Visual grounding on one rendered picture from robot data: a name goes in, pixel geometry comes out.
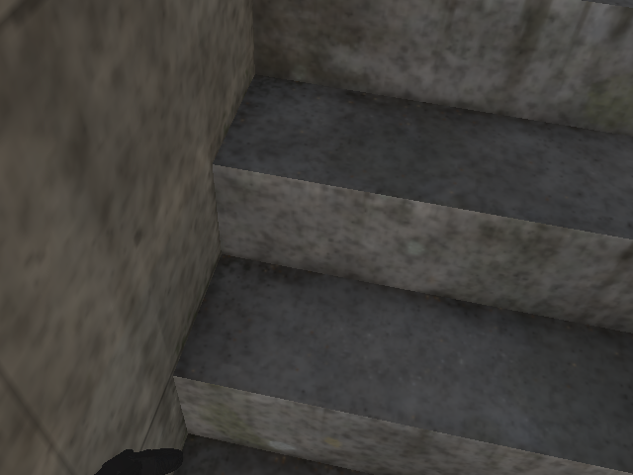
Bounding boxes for left robot hand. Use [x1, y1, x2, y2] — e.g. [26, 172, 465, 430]
[94, 448, 183, 475]

